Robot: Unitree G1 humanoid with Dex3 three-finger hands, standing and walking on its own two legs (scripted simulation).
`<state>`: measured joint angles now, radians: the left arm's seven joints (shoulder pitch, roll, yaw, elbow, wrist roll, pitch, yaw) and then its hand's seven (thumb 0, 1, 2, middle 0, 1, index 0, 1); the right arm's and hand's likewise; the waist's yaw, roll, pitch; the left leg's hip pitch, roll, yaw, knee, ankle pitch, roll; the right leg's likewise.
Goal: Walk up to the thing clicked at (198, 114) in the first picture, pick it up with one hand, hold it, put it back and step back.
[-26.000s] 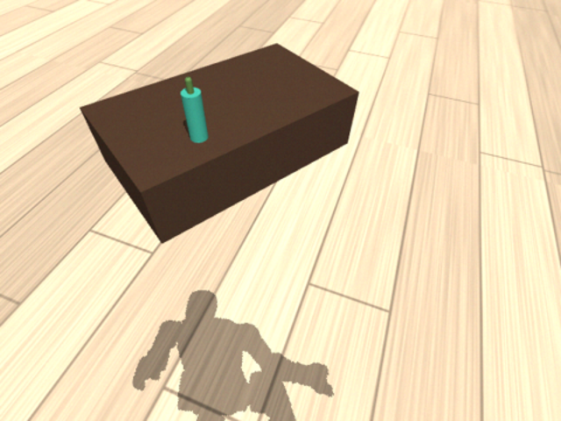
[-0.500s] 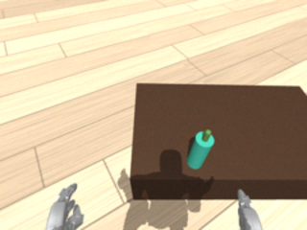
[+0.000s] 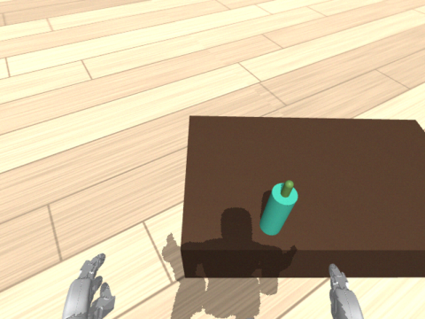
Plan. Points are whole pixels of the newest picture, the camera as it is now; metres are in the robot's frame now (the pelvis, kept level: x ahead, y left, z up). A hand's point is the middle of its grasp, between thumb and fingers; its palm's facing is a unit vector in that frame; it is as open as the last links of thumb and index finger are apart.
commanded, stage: stand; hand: right
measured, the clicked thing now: (278, 206) +0.50 -0.21 -0.25
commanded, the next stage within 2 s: none
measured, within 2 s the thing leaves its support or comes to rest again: neither
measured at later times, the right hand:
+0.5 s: hand out of the picture +0.11 -0.24 -0.11, palm faces -0.02 +0.94 -0.35, open 9.9 cm
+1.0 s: hand out of the picture +0.04 -0.25 -0.10, palm faces -0.02 +0.94 -0.34, open 7.4 cm
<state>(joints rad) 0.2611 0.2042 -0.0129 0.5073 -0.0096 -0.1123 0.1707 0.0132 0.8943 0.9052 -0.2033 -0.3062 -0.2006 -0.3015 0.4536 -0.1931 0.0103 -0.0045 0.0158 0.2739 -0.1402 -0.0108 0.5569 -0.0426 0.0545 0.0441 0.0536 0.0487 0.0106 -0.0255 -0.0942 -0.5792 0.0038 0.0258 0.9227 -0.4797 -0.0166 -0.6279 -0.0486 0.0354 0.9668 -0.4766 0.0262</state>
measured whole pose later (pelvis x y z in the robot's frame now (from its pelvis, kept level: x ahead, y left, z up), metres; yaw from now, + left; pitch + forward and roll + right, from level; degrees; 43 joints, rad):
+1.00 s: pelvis -0.01 -0.01 +0.06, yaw +0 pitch -4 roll +0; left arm 0.15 0.31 0.03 1.09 0.03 0.01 0.00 0.01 0.90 0.90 -0.20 -0.30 -0.20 -0.30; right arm 0.19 -0.31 0.00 1.08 -0.03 -0.02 -0.02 0.01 -0.90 -0.90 0.20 0.30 0.20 0.30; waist 0.00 -0.01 0.04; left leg -0.14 0.04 0.00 0.44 -0.24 -0.03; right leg -0.16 -0.01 0.00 0.44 -0.21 0.01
